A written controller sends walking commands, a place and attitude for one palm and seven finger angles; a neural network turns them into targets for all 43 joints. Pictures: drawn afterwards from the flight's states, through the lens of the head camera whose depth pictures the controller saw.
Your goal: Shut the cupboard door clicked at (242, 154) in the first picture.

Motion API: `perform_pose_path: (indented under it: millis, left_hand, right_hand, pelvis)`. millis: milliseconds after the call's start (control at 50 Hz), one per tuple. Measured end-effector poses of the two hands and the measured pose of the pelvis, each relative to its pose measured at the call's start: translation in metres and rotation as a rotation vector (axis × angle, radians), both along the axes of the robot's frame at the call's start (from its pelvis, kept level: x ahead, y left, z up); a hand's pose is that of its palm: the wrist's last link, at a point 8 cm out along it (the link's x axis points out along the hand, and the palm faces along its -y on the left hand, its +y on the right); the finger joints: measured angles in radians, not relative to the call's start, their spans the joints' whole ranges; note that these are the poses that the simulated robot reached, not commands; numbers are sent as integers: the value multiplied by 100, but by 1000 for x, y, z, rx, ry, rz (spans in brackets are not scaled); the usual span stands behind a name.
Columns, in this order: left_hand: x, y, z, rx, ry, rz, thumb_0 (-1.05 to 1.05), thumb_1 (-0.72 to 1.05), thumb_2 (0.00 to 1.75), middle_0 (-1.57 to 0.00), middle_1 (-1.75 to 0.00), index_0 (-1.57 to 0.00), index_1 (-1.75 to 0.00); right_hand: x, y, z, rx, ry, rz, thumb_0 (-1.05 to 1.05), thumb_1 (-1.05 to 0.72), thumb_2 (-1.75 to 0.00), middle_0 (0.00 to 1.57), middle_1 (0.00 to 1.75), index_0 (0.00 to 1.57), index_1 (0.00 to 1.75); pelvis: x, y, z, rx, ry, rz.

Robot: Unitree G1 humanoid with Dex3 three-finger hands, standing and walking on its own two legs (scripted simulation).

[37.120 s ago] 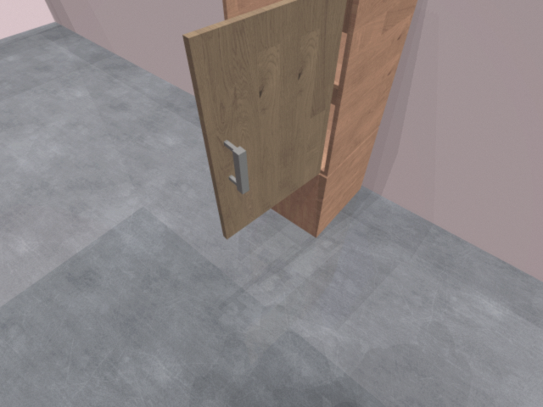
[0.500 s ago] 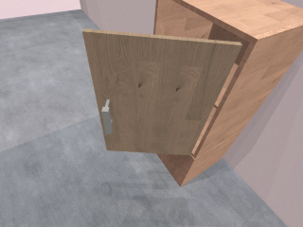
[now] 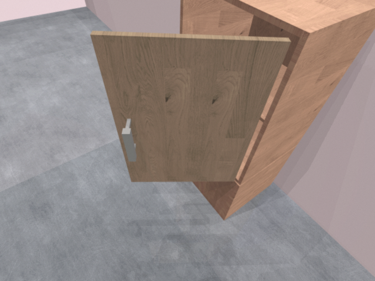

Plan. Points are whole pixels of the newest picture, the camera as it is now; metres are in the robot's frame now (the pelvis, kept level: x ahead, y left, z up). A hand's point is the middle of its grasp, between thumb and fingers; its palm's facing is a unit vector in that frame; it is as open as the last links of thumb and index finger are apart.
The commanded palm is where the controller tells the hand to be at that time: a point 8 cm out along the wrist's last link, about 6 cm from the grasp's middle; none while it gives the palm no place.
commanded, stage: come to a stop and stand still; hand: left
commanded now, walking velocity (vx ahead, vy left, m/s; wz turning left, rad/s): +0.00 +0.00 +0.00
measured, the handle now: (130, 140) +0.49 +0.20 -0.05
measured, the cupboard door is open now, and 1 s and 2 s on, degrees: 56 56 56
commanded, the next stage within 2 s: look again from close up in 0.62 s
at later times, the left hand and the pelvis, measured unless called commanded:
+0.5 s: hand out of the picture -0.06 +0.19 -0.17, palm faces +0.02 -0.99 -0.14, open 7.4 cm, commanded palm none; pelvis -0.03 +0.03 +0.01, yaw -1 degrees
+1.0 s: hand out of the picture -0.03 +0.21 -0.17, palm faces +0.01 -0.97 -0.23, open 7.4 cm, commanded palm none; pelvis -0.03 +0.04 +0.00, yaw +0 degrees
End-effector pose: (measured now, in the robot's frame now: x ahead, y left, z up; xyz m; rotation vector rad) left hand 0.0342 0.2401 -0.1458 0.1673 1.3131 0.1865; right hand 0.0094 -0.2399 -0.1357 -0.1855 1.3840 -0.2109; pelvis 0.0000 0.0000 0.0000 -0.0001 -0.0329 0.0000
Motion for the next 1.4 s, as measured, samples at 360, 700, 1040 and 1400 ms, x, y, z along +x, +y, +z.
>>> perform_pose_path:
  millis: [360,700,1040,1400]
  left_hand:
    - [-72,0,4,-69,118,3,0,92,90,-20,-30,-20,-30]
    - [-110,-10,4,-105,203,19,0,91,90,-20,-30,-20,-30]
    - [-61,22,13,7,32,-27,0,91,90,-20,-30,-20,-30]
    - [-51,0,5,-45,58,-38,0,91,90,-20,-30,-20,-30]
  right_hand:
    - [-38,39,9,45,-1,-5,1,-92,-90,20,30,20,30]
    - [-67,59,8,68,55,-39,1,-91,-90,20,30,20,30]
    - [-39,55,-12,96,-64,2,2,-93,-90,20,30,20,30]
    - [-19,33,2,54,-50,23,1,-91,-90,20,30,20,30]
  pelvis:
    - [-25,21,13,-5,-7,-14]
    - [-31,29,13,-4,2,-18]
    - [-28,36,3,1,15,-12]
    - [-19,19,6,2,24,-15]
